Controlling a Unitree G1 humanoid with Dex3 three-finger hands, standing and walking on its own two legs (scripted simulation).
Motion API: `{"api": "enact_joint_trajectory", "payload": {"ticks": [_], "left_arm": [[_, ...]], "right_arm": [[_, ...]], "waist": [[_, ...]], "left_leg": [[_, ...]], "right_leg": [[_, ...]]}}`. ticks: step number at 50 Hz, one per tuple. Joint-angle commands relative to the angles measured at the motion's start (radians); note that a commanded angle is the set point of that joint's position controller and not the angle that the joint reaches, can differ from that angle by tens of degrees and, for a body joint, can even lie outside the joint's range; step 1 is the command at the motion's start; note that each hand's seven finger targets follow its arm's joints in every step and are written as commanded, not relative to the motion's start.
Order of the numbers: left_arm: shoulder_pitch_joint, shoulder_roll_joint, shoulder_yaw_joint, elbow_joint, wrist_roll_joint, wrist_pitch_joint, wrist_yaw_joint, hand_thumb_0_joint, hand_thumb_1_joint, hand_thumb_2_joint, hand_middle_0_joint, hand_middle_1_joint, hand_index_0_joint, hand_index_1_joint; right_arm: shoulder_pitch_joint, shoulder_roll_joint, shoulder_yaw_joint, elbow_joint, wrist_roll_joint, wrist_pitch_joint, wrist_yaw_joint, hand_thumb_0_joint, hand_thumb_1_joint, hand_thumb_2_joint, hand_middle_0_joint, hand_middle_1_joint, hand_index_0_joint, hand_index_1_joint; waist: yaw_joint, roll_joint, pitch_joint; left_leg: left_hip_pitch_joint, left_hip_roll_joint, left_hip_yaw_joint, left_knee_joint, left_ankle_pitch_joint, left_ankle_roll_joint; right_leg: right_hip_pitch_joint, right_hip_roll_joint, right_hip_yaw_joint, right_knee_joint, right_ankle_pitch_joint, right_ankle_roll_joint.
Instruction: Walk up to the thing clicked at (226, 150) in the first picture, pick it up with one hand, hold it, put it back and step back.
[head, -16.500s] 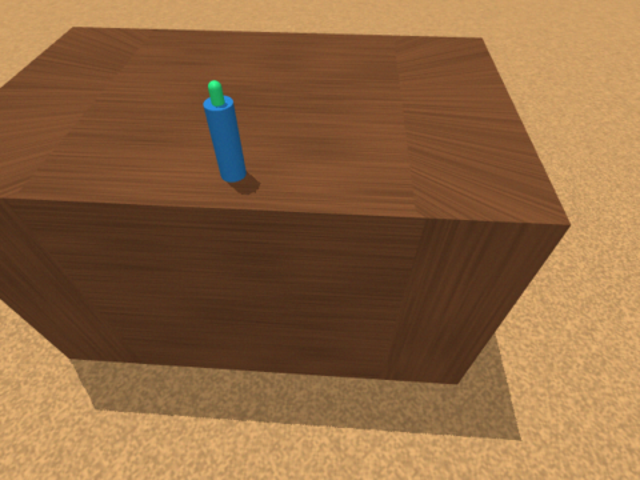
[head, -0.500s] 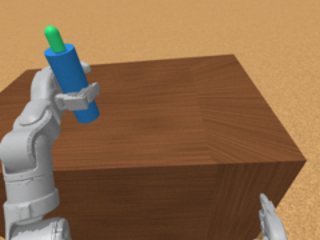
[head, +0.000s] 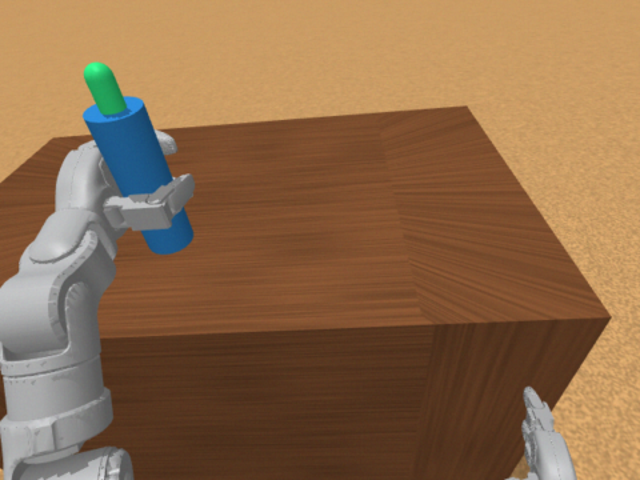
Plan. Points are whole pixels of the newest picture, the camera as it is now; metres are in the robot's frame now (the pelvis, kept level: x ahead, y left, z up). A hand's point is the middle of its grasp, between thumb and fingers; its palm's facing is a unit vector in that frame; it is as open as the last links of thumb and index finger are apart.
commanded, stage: hold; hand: left
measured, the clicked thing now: (139, 166) +0.33 +0.18 +0.30
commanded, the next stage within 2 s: crouch in 1.24 s
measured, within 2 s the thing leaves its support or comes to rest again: neither
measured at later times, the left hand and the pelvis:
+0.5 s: hand (158, 180) +0.34 +0.17 +0.28, palm faces +0.15 -0.99 -0.02, open 7.2 cm; pelvis +0.00 +0.00 +0.00, yaw +0 degrees
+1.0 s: hand (165, 173) +0.34 +0.16 +0.28, palm faces +0.14 -0.99 -0.01, open 7.2 cm; pelvis +0.00 +0.00 +0.00, yaw +0 degrees
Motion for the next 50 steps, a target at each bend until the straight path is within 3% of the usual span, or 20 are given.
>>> {"api": "enact_joint_trajectory", "payload": {"ticks": [1,3,12,15,19,20,21,22,25,26,33,34,36,38,40,43,46,50], "left_arm": [[-0.557,0.206,0.084,-0.281,-0.016,-0.116,0.000,0.000,0.415,1.372,-1.359,-1.506,-1.385,-1.501],[-0.533,0.232,0.120,-0.259,-0.023,-0.118,0.003,0.000,0.436,1.387,-1.363,-1.512,-1.388,-1.509],[-0.556,0.227,0.111,-0.257,-0.014,-0.123,0.014,0.000,0.405,1.410,-1.376,-1.542,-1.402,-1.539],[-0.580,0.215,0.091,-0.235,-0.011,-0.125,0.014,0.000,0.432,1.408,-1.377,-1.536,-1.403,-1.533],[-0.601,0.239,0.096,-0.267,-0.001,-0.138,0.007,0.000,0.431,1.395,-1.384,-1.536,-1.412,-1.530],[-0.577,0.241,0.112,-0.239,-0.006,-0.138,0.007,0.000,0.407,1.395,-1.383,-1.539,-1.412,-1.532],[-0.586,0.242,0.109,-0.238,-0.008,-0.138,0.003,0.000,0.392,1.396,-1.380,-1.543,-1.410,-1.536],[-0.593,0.246,0.108,-0.255,-0.010,-0.141,0.000,0.000,0.408,1.399,-1.376,-1.539,-1.405,-1.532],[-0.573,0.230,0.094,-0.208,-0.009,-0.135,-0.005,0.000,0.407,1.389,-1.361,-1.524,-1.392,-1.516],[-0.598,0.210,0.067,-0.226,-0.010,-0.135,-0.010,0.000,0.432,1.400,-1.377,-1.532,-1.405,-1.526],[-0.597,0.215,0.083,-0.228,-0.009,-0.125,-0.001,0.000,0.399,1.377,-1.343,-1.503,-1.373,-1.497],[-0.599,0.214,0.084,-0.229,-0.011,-0.123,-0.001,0.000,0.419,1.387,-1.340,-1.505,-1.370,-1.498],[-0.634,0.233,0.089,-0.281,-0.007,-0.125,0.005,0.000,0.385,1.371,-1.326,-1.493,-1.355,-1.487],[-0.605,0.237,0.113,-0.220,-0.013,-0.121,0.009,0.000,0.370,1.377,-1.338,-1.511,-1.369,-1.503],[-0.627,0.230,0.095,-0.208,-0.006,-0.118,0.016,0.000,0.349,1.395,-1.337,-1.525,-1.368,-1.518],[-0.621,0.237,0.110,-0.177,-0.009,-0.120,0.016,0.000,0.403,1.409,-1.361,-1.536,-1.390,-1.531],[-0.599,0.222,0.095,-0.197,-0.010,-0.122,0.010,0.000,0.406,1.390,-1.349,-1.513,-1.378,-1.507],[-0.588,0.232,0.104,-0.208,-0.011,-0.128,0.004,0.000,0.413,1.392,-1.362,-1.525,-1.392,-1.517]], "right_arm": [[-0.163,-0.111,-0.026,-0.177,0.004,-0.066,-0.004,0.000,0.545,-0.055,0.049,0.050,0.049,0.050],[-0.150,-0.116,-0.038,-0.170,0.006,-0.067,-0.008,0.000,0.547,-0.055,0.049,0.050,0.049,0.050],[-0.154,-0.095,-0.024,-0.158,0.004,-0.061,-0.011,0.000,0.545,-0.056,0.048,0.050,0.049,0.050],[-0.170,-0.114,-0.037,-0.179,0.004,-0.064,-0.012,0.000,0.550,-0.054,0.049,0.050,0.049,0.050],[-0.168,-0.107,-0.027,-0.177,0.001,-0.064,-0.014,0.000,0.547,-0.054,0.049,0.050,0.049,0.050],[-0.159,-0.124,-0.046,-0.173,0.001,-0.065,-0.015,0.000,0.544,-0.055,0.049,0.050,0.049,0.050],[-0.146,-0.124,-0.042,-0.177,0.000,-0.065,-0.015,0.000,0.543,-0.056,0.049,0.050,0.049,0.050],[-0.158,-0.104,-0.019,-0.183,0.001,-0.065,-0.012,0.000,0.545,-0.056,0.049,0.050,0.049,0.050],[-0.151,-0.110,-0.027,-0.183,0.003,-0.064,-0.014,0.000,0.550,-0.054,0.049,0.050,0.049,0.050],[-0.156,-0.102,-0.017,-0.176,0.002,-0.065,-0.012,0.000,0.550,-0.054,0.049,0.050,0.049,0.050],[-0.152,-0.107,-0.028,-0.158,0.002,-0.068,-0.007,0.000,0.545,-0.055,0.049,0.050,0.049,0.050],[-0.156,-0.112,-0.036,-0.167,0.002,-0.071,-0.007,0.000,0.552,-0.054,0.049,0.050,0.049,0.050],[-0.166,-0.109,-0.032,-0.168,0.003,-0.069,-0.006,0.000,0.549,-0.054,0.049,0.050,0.049,0.050],[-0.147,-0.119,-0.042,-0.169,0.000,-0.069,-0.008,0.000,0.546,-0.055,0.049,0.050,0.049,0.050],[-0.171,-0.099,-0.023,-0.164,-0.001,-0.067,-0.004,0.000,0.546,-0.056,0.049,0.050,0.049,0.050],[-0.152,-0.107,-0.034,-0.168,0.002,-0.065,-0.005,0.000,0.545,-0.056,0.049,0.050,0.049,0.050],[-0.156,-0.097,-0.024,-0.162,0.005,-0.061,0.000,0.000,0.549,-0.055,0.049,0.050,0.049,0.050],[-0.155,-0.113,-0.035,-0.180,0.003,-0.057,0.000,0.000,0.546,-0.055,0.049,0.050,0.049,0.050]], "waist": [[-0.006,-0.036,-0.206],[-0.006,-0.076,-0.208],[0.005,-0.065,-0.207],[-0.006,-0.074,-0.211],[0.004,-0.044,-0.253],[-0.002,-0.074,-0.246],[-0.008,-0.067,-0.241],[0.004,-0.045,-0.242],[-0.008,-0.064,-0.202],[-0.013,-0.042,-0.210],[-0.004,-0.035,-0.201],[-0.013,-0.042,-0.216],[-0.004,-0.006,-0.244],[-0.009,-0.075,-0.221],[0.000,-0.062,-0.213],[-0.007,-0.079,-0.225],[0.009,-0.066,-0.202],[-0.002,-0.084,-0.231]], "left_leg": [[0.098,-0.015,0.001,-0.111,0.102,0.006],[0.090,-0.023,0.011,-0.098,0.111,0.013],[0.081,-0.033,0.025,-0.089,0.131,0.016],[0.088,-0.029,0.021,-0.091,0.124,0.014],[0.104,-0.031,0.024,-0.085,0.161,0.013],[0.104,-0.028,0.021,-0.082,0.168,0.015],[0.104,-0.027,0.019,-0.086,0.168,0.015],[0.104,-0.024,0.015,-0.092,0.174,0.011],[0.097,-0.019,0.011,-0.098,0.158,0.010],[0.103,-0.021,0.014,-0.099,0.146,0.012],[0.095,-0.011,0.001,-0.110,0.133,0.006],[0.108,-0.012,0.002,-0.111,0.131,0.007],[0.120,-0.014,0.007,-0.111,0.144,0.004],[0.103,-0.013,0.006,-0.104,0.149,0.012],[0.096,-0.019,0.012,-0.107,0.147,0.011],[0.100,-0.021,0.014,-0.103,0.131,0.013],[0.079,-0.021,0.013,-0.109,0.121,0.012],[0.094,-0.029,0.026,-0.097,0.136,0.018]], "right_leg": [[0.009,0.048,-0.056,-0.094,0.085,-0.031],[0.022,0.044,-0.053,-0.103,0.089,-0.025],[0.027,0.035,-0.046,-0.102,0.106,-0.027],[0.024,0.039,-0.048,-0.098,0.102,-0.026],[0.035,0.038,-0.048,-0.093,0.130,-0.030],[0.037,0.040,-0.051,-0.090,0.137,-0.027],[0.037,0.041,-0.049,-0.093,0.140,-0.026],[0.044,0.041,-0.052,-0.089,0.143,-0.029],[0.022,0.047,-0.055,-0.090,0.132,-0.028],[0.021,0.044,-0.052,-0.091,0.129,-0.029],[0.015,0.048,-0.057,-0.092,0.117,-0.031],[0.019,0.048,-0.055,-0.094,0.119,-0.028],[0.023,0.047,-0.054,-0.089,0.126,-0.034],[0.035,0.048,-0.056,-0.097,0.127,-0.028],[0.032,0.046,-0.052,-0.094,0.125,-0.030],[0.033,0.043,-0.052,-0.099,0.115,-0.026],[0.030,0.043,-0.055,-0.103,0.101,-0.029],[0.041,0.040,-0.049,-0.110,0.111,-0.025]]}}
